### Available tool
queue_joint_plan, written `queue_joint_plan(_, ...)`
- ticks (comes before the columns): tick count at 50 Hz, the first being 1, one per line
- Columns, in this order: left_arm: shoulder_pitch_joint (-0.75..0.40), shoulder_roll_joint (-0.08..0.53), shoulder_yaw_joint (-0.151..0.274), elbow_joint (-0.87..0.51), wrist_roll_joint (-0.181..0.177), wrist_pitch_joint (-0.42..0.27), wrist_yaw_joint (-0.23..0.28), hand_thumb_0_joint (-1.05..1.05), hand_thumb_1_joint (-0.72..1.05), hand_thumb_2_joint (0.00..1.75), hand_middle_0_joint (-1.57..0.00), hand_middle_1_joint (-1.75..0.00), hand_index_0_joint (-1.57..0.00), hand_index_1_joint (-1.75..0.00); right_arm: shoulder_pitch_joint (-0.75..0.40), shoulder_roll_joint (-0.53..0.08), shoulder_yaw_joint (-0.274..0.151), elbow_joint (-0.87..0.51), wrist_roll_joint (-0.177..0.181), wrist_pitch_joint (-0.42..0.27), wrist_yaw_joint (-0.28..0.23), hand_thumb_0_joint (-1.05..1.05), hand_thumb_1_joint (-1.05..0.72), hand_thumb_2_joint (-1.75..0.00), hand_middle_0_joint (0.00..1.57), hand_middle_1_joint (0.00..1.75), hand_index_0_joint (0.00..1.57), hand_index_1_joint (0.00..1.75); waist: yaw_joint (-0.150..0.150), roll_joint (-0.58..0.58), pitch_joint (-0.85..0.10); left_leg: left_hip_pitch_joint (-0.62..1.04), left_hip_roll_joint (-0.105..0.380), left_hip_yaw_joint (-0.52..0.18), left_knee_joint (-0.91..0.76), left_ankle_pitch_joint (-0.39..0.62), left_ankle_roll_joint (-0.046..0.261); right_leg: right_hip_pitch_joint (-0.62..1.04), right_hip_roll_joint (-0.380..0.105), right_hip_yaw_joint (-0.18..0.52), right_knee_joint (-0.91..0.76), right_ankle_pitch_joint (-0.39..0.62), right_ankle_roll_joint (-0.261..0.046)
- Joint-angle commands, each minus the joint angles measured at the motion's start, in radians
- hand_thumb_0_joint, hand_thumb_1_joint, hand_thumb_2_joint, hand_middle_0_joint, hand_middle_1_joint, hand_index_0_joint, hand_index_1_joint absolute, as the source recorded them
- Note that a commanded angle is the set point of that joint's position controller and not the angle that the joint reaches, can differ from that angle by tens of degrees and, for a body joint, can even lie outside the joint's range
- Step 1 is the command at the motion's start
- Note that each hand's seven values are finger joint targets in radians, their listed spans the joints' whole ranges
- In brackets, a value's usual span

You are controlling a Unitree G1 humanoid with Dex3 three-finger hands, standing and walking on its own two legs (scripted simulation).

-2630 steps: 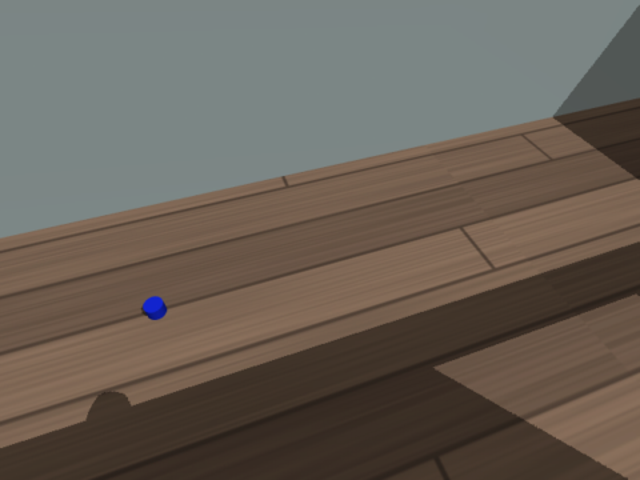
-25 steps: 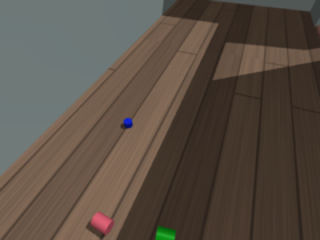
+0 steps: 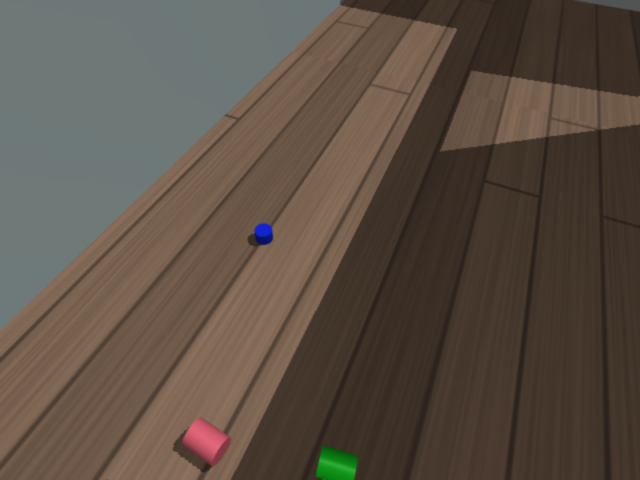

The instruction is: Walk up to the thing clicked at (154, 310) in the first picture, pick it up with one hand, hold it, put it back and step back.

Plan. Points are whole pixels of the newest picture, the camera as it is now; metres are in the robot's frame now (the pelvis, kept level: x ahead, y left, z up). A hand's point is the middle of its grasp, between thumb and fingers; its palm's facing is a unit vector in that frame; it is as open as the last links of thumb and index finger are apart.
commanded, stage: step back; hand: left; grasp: from above
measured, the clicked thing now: (263, 234) +1.07 +0.25 -0.73
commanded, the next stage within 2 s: stand in 0.08 s
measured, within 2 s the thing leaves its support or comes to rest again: neither
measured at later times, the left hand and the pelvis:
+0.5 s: hand out of the picture +0.07 +0.25 -0.14, palm faces -0.04 -0.94 -0.33, open 7.3 cm; pelvis -0.01 +0.00 +0.02, yaw +0 degrees
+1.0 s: hand out of the picture +0.07 +0.25 -0.13, palm faces -0.05 -0.94 -0.34, open 7.3 cm; pelvis +0.00 -0.01 +0.02, yaw +0 degrees
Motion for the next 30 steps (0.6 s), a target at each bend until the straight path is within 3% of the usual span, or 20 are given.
queue_joint_plan(1, 0.023, 0.212, 0.048, -0.035, -0.002, -0.033, 0.015, 0.00, 0.90, 0.90, -0.20, -0.30, -0.20, -0.30, -0.051, -0.231, -0.047, -0.067, 0.018, -0.023, -0.020, 0.00, -0.90, -0.90, 0.20, 0.30, 0.20, 0.30, -0.002, 0.124, -0.218, 0.041, 0.094, -0.085, -0.080, 0.467, 0.059, 0.149, -0.086, 0.087, -0.064, 0.435, -0.062)
queue_joint_plan(3, -0.035, 0.206, 0.041, -0.040, -0.003, -0.026, 0.012, 0.00, 0.90, 0.90, -0.20, -0.30, -0.20, -0.30, -0.049, -0.227, -0.047, -0.043, 0.011, -0.019, -0.021, 0.00, -0.90, -0.90, 0.20, 0.30, 0.20, 0.30, -0.016, 0.089, -0.195, 0.071, 0.112, -0.101, -0.148, 0.380, 0.064, 0.091, -0.083, 0.086, -0.071, 0.350, -0.057)
queue_joint_plan(4, -0.020, 0.151, 0.010, 0.002, -0.010, -0.023, 0.001, 0.00, 0.90, 0.90, -0.20, -0.30, -0.20, -0.30, -0.059, -0.239, -0.038, -0.033, 0.021, -0.030, -0.014, 0.00, -0.90, -0.90, 0.20, 0.30, 0.20, 0.30, -0.017, 0.105, -0.175, 0.115, 0.119, -0.133, -0.207, 0.301, 0.061, 0.070, -0.065, 0.072, -0.127, 0.258, -0.047)
queue_joint_plan(5, -0.029, 0.152, 0.009, 0.005, -0.006, -0.026, 0.000, 0.00, 0.90, 0.90, -0.20, -0.30, -0.20, -0.30, -0.075, -0.254, -0.044, -0.031, 0.019, -0.036, -0.012, 0.00, -0.90, -0.90, 0.20, 0.30, 0.20, 0.30, -0.014, 0.096, -0.180, 0.113, 0.131, -0.139, -0.208, 0.320, 0.062, 0.107, -0.068, 0.062, -0.145, 0.276, -0.040)
queue_joint_plan(9, -0.067, 0.172, 0.002, 0.031, 0.000, -0.036, -0.001, 0.00, 0.90, 0.90, -0.20, -0.30, -0.20, -0.30, -0.088, -0.220, -0.033, -0.010, 0.022, -0.037, -0.004, 0.00, -0.90, -0.90, 0.20, 0.30, 0.20, 0.30, -0.032, 0.029, -0.146, 0.157, 0.110, -0.100, -0.228, 0.345, 0.047, 0.105, -0.088, 0.076, -0.214, 0.323, -0.033)
queue_joint_plan(11, -0.083, 0.174, 0.000, 0.038, 0.001, -0.039, -0.002, 0.00, 0.90, 0.90, -0.20, -0.30, -0.20, -0.30, -0.099, -0.224, -0.034, -0.002, 0.020, -0.035, 0.000, 0.00, -0.90, -0.90, 0.20, 0.30, 0.20, 0.30, -0.036, 0.021, -0.131, 0.158, 0.107, -0.094, -0.261, 0.310, 0.043, 0.110, -0.094, 0.078, -0.251, 0.300, -0.029)
queue_joint_plan(15, -0.087, 0.170, -0.002, 0.055, 0.002, -0.042, -0.005, 0.00, 0.90, 0.90, -0.20, -0.30, -0.20, -0.30, -0.121, -0.218, -0.035, 0.015, 0.018, -0.032, 0.007, 0.00, -0.90, -0.90, 0.20, 0.30, 0.20, 0.30, -0.030, 0.018, -0.096, 0.167, 0.097, -0.088, -0.314, 0.167, 0.036, 0.073, -0.095, 0.088, -0.326, 0.152, -0.024)
queue_joint_plan(18, -0.095, 0.176, -0.001, 0.062, 0.002, -0.047, -0.005, 0.00, 0.90, 0.90, -0.20, -0.30, -0.20, -0.30, -0.118, -0.212, -0.034, 0.025, 0.015, -0.037, 0.011, 0.00, -0.90, -0.90, 0.20, 0.30, 0.20, 0.30, -0.031, 0.032, -0.123, 0.167, 0.099, -0.081, -0.330, 0.202, 0.031, 0.120, -0.103, 0.088, -0.330, 0.194, -0.025)
queue_joint_plan(24, -0.093, 0.177, -0.001, 0.077, 0.003, -0.046, -0.006, 0.00, 0.90, 0.90, -0.20, -0.30, -0.20, -0.30, -0.113, -0.212, -0.033, 0.048, 0.015, -0.036, 0.010, 0.00, -0.90, -0.90, 0.20, 0.30, 0.20, 0.30, -0.029, 0.044, -0.113, 0.152, 0.095, -0.080, -0.357, 0.153, 0.022, 0.114, -0.100, 0.087, -0.352, 0.134, -0.022)
queue_joint_plan(28, -0.078, 0.174, -0.003, 0.082, 0.004, -0.044, -0.007, 0.00, 0.90, 0.90, -0.20, -0.30, -0.20, -0.30, -0.105, -0.220, -0.033, 0.058, 0.016, -0.040, 0.008, 0.00, -0.90, -0.90, 0.20, 0.30, 0.20, 0.30, -0.027, 0.050, -0.147, 0.179, 0.104, -0.079, -0.357, 0.212, 0.023, 0.135, -0.102, 0.083, -0.338, 0.204, -0.025)
queue_joint_plan(30, -0.075, 0.171, -0.004, 0.088, 0.003, -0.042, -0.007, 0.00, 0.90, 0.90, -0.20, -0.30, -0.20, -0.30, -0.098, -0.221, -0.031, 0.065, 0.015, -0.038, 0.007, 0.00, -0.90, -0.90, 0.20, 0.30, 0.20, 0.30, -0.029, 0.054, -0.128, 0.161, 0.103, -0.081, -0.366, 0.178, 0.023, 0.127, -0.098, 0.079, -0.339, 0.175, -0.022)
